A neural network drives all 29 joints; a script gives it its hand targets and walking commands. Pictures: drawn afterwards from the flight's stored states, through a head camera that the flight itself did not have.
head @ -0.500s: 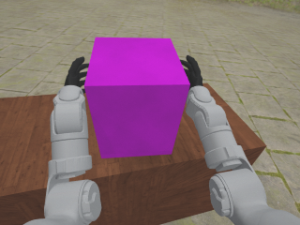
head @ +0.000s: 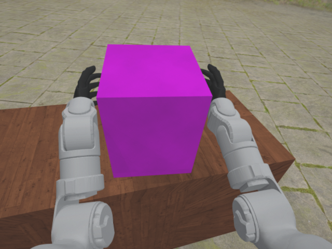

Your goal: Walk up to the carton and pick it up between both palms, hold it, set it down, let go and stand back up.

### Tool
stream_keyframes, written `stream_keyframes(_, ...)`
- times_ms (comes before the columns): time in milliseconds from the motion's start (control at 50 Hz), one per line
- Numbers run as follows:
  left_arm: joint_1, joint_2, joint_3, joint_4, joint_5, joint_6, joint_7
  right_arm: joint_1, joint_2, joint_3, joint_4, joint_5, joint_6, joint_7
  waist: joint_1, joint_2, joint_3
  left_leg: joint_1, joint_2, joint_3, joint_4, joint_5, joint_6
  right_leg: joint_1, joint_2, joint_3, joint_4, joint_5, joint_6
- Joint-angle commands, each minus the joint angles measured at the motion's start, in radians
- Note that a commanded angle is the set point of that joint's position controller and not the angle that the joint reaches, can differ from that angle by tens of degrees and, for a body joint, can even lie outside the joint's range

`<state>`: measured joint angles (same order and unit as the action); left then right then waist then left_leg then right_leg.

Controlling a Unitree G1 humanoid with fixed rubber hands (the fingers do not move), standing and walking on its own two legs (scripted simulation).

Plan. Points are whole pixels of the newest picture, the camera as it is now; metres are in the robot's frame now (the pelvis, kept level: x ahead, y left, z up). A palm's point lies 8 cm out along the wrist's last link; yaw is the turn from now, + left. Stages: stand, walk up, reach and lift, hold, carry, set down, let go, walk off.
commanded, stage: hold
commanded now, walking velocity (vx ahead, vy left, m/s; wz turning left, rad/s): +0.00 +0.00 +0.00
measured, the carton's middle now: (151, 111) +0.39 +0.01 +0.17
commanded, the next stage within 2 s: none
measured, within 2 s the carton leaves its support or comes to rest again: neither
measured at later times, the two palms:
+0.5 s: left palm (82, 107) +0.35 +0.16 +0.22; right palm (213, 103) +0.36 -0.13 +0.22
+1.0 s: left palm (82, 105) +0.35 +0.16 +0.22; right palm (214, 102) +0.36 -0.13 +0.22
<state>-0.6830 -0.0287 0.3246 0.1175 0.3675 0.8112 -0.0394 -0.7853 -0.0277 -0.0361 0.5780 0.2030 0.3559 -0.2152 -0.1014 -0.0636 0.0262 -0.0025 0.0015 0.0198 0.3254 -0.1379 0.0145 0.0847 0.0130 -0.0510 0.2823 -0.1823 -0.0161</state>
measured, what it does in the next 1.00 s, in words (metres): stands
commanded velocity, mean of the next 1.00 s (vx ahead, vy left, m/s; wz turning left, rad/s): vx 0.00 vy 0.00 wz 0.00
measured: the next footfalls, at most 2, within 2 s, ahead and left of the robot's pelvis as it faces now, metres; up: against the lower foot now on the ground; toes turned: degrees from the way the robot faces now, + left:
none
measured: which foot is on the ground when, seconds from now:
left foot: down 0.00-1.00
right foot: down 0.00-1.00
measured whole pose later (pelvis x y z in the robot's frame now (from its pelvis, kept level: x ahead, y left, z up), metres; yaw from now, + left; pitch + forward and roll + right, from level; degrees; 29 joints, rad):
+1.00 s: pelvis +0.00 +0.00 +0.00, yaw +1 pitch -11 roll -1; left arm -0.67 -0.03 0.33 0.10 0.37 0.82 -0.05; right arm -0.77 -0.02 -0.03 0.56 0.20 0.36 -0.23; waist -0.10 -0.06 0.04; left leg 0.00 0.00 0.01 0.32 -0.13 0.01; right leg 0.09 0.02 -0.06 0.28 -0.18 -0.02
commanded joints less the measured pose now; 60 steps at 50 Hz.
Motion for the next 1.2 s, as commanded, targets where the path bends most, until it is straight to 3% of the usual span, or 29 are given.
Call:
stream_keyframes(0, -0.682, -0.484, -0.461, -0.114, -0.168, -0.090, -0.143, -0.750, 0.551, 0.356, -0.307, 0.085, -0.053, 0.095, 0.001, 0.057, -0.420, 0.187, -0.031, 0.020, -0.003, 0.235, -0.010, -0.008, 0.031, -0.031, -0.033, 0.231, 0.070)
stream_keyframes(40, -0.686, -0.473, -0.456, -0.123, -0.165, -0.089, -0.150, -0.744, 0.541, 0.360, -0.307, 0.083, -0.051, 0.086, 0.005, 0.046, -0.400, 0.180, -0.037, 0.021, -0.003, 0.241, -0.009, -0.013, 0.030, -0.025, -0.034, 0.257, 0.079)
stream_keyframes(80, -0.693, -0.473, -0.457, -0.132, -0.150, -0.089, -0.153, -0.727, 0.545, 0.339, -0.279, 0.077, -0.046, 0.082, -0.008, 0.079, -0.365, 0.164, -0.032, 0.024, -0.015, 0.202, -0.014, -0.034, 0.028, -0.028, -0.040, 0.204, 0.077)
stream_keyframes(100, -0.687, -0.469, -0.440, -0.080, -0.145, -0.082, -0.156, -0.735, 0.544, 0.319, -0.255, 0.068, -0.043, 0.083, -0.010, 0.073, -0.323, 0.140, -0.028, 0.022, -0.023, 0.146, -0.007, -0.036, 0.025, -0.027, -0.051, 0.153, 0.074)
stream_keyframes(160, -0.719, -0.481, -0.444, -0.084, -0.158, -0.082, -0.158, -0.745, 0.534, 0.289, -0.250, 0.051, -0.048, 0.095, -0.016, 0.093, -0.329, 0.128, -0.018, 0.017, -0.042, 0.117, -0.011, -0.048, 0.032, -0.034, -0.054, 0.084, 0.059)
stream_keyframes(200, -0.715, -0.487, -0.451, -0.068, -0.155, -0.084, -0.154, -0.757, 0.532, 0.289, -0.254, 0.058, -0.052, 0.097, -0.012, 0.112, -0.328, 0.136, -0.021, 0.017, -0.029, 0.146, -0.017, -0.063, 0.029, -0.039, -0.046, 0.111, 0.058)
stream_keyframes(280, -0.698, -0.486, -0.451, -0.073, -0.172, -0.095, -0.150, -0.755, 0.545, 0.311, -0.283, 0.054, -0.060, 0.095, -0.017, 0.078, -0.385, 0.155, -0.026, 0.013, -0.022, 0.173, -0.015, -0.047, 0.030, -0.039, -0.047, 0.145, 0.067)
stream_keyframes(320, -0.703, -0.503, -0.463, -0.101, -0.176, -0.093, -0.151, -0.743, 0.535, 0.308, -0.283, 0.056, -0.058, 0.091, -0.029, 0.087, -0.391, 0.190, -0.023, 0.008, -0.012, 0.212, -0.025, -0.053, 0.038, -0.037, -0.050, 0.160, 0.063)
stream_keyframes(340, -0.627, -0.510, -0.446, -0.106, -0.133, -0.073, -0.148, -0.652, 0.527, 0.320, -0.223, 0.081, -0.039, 0.087, -0.014, 0.124, -0.291, 0.169, -0.012, 0.011, -0.021, 0.236, -0.036, -0.039, 0.036, -0.035, -0.043, 0.158, 0.056)
stream_keyframes(400, -0.647, -0.492, -0.460, -0.139, -0.148, -0.058, -0.161, -0.703, 0.527, 0.333, -0.297, 0.096, -0.041, 0.085, -0.016, 0.101, -0.333, 0.159, -0.018, 0.016, -0.015, 0.235, -0.033, -0.023, 0.038, -0.042, -0.044, 0.143, 0.058)
stream_keyframes(500, -0.687, -0.507, -0.500, -0.166, -0.180, -0.076, -0.141, -0.734, 0.549, 0.345, -0.345, 0.086, -0.050, 0.090, -0.012, 0.102, -0.377, 0.171, -0.018, 0.012, -0.009, 0.209, -0.027, -0.052, 0.038, -0.042, -0.041, 0.137, 0.058)
stream_keyframes(660, -0.682, -0.503, -0.478, -0.129, -0.175, -0.076, -0.134, -0.744, 0.561, 0.348, -0.325, 0.070, -0.050, 0.089, 0.007, 0.077, -0.378, 0.151, -0.020, 0.017, -0.024, 0.148, -0.004, -0.056, 0.031, -0.031, -0.045, 0.112, 0.063)
stream_keyframes(980, -0.698, -0.477, -0.464, -0.112, -0.171, -0.085, -0.158, -0.758, 0.554, 0.346, -0.322, 0.067, -0.050, 0.081, -0.012, 0.067, -0.375, 0.136, -0.034, 0.025, -0.022, 0.162, -0.010, -0.026, 0.030, -0.032, -0.041, 0.162, 0.073)
stream_keyframes(1040, -0.694, -0.492, -0.462, -0.099, -0.170, -0.088, -0.153, -0.787, 0.561, 0.336, -0.354, 0.070, -0.062, 0.088, 0.002, 0.064, -0.392, 0.126, -0.035, 0.022, -0.024, 0.137, 0.001, -0.026, 0.024, -0.027, -0.047, 0.137, 0.069)
stream_keyframes(1080, -0.734, -0.486, -0.482, -0.149, -0.187, -0.098, -0.147, -0.761, 0.557, 0.336, -0.316, 0.068, -0.060, 0.087, -0.021, 0.085, -0.410, 0.161, -0.028, 0.014, -0.018, 0.170, -0.011, -0.041, 0.027, -0.033, -0.038, 0.166, 0.070)
stream_keyframes(1120, -0.696, -0.489, -0.481, -0.134, -0.173, -0.092, -0.145, -0.743, 0.540, 0.350, -0.312, 0.071, -0.057, 0.087, -0.014, 0.089, -0.396, 0.190, -0.026, 0.010, -0.003, 0.229, -0.020, -0.046, 0.037, -0.040, -0.041, 0.190, 0.064)
stream_keyframes(1180, -0.666, -0.471, -0.423, -0.055, -0.142, -0.071, -0.162, -0.704, 0.519, 0.290, -0.229, 0.052, -0.037, 0.093, -0.008, 0.090, -0.292, 0.142, -0.021, 0.019, -0.044, 0.116, -0.008, -0.068, 0.028, -0.034, -0.061, 0.091, 0.062)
